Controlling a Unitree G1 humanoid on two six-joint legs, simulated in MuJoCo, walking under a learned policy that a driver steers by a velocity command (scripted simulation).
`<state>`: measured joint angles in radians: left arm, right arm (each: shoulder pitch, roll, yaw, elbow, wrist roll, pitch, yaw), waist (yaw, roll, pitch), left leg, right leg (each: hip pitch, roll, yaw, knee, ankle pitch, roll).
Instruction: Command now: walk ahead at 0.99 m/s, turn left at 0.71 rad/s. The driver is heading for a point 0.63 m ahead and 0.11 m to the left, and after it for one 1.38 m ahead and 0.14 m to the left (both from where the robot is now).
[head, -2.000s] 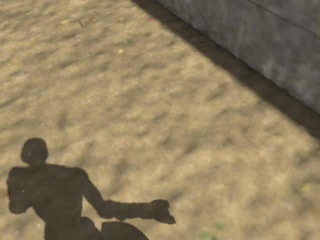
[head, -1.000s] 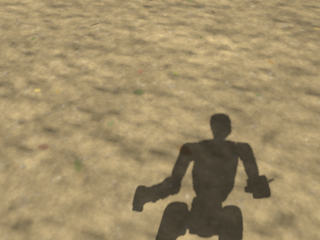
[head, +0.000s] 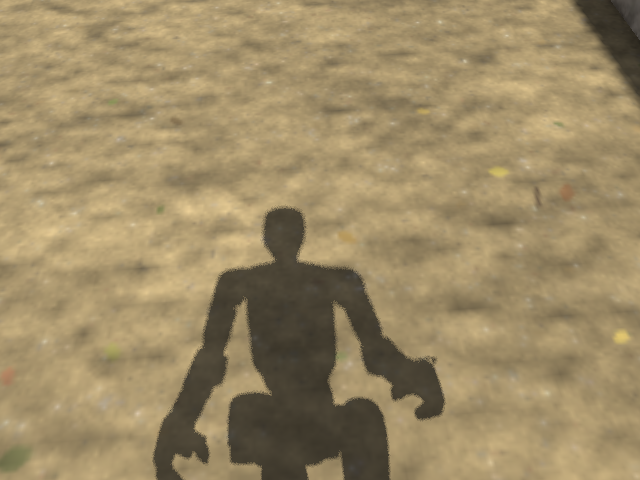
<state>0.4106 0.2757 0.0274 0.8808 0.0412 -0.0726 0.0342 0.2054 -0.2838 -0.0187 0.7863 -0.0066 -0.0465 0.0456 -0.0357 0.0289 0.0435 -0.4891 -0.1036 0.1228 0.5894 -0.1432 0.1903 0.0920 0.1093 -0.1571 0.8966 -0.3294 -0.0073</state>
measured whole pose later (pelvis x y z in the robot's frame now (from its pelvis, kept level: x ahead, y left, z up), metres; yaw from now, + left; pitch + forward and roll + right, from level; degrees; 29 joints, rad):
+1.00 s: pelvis +0.90 +0.15 +0.03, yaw +13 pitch +1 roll +2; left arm 0.20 0.33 0.06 0.77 0.02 -0.01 -0.05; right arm 0.41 -0.31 -0.05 0.86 -0.02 -0.11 0.00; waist -0.03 -0.04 0.00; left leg -0.02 -0.01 0.18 0.33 -0.34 0.00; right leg -0.73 -0.09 -0.02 1.19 -0.18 -0.08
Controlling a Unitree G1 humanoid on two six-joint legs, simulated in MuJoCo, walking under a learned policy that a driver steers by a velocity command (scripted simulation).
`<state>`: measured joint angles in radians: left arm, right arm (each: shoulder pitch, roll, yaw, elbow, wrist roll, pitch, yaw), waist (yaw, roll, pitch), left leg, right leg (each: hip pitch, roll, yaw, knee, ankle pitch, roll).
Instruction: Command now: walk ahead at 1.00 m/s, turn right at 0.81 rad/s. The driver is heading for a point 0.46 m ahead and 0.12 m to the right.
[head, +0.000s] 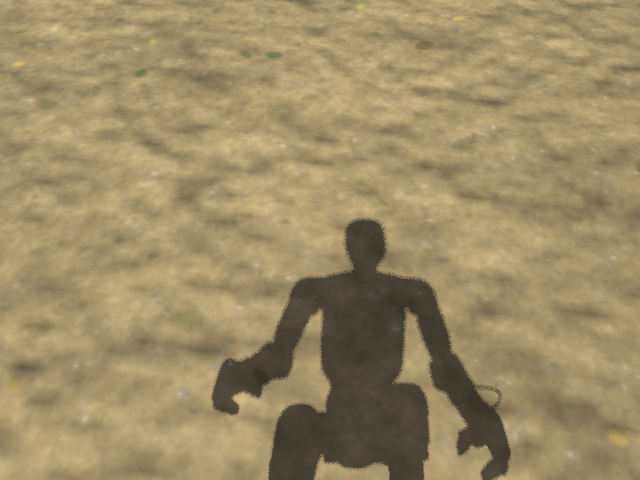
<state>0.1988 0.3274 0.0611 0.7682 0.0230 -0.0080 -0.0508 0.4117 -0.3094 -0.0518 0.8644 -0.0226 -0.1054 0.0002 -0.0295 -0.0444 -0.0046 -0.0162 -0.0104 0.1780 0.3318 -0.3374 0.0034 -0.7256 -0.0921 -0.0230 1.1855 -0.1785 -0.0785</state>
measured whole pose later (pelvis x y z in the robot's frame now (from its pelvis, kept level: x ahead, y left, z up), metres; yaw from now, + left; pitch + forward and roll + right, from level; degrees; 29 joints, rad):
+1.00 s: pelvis +0.60 -0.11 -0.01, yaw -25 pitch +0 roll +1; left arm 0.20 0.23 0.04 0.82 0.02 0.04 0.04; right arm 0.17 -0.22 -0.02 0.79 -0.01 -0.01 0.00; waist -0.01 0.01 0.02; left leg -0.37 -0.07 0.01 0.49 -0.13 0.05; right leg -0.31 -0.04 0.07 0.59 -0.28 0.03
